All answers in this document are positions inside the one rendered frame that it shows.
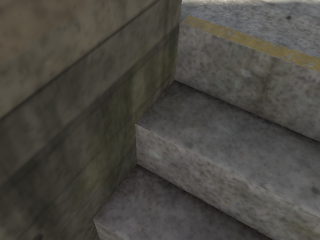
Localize stairs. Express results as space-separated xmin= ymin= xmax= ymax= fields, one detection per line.
xmin=93 ymin=23 xmax=320 ymax=240

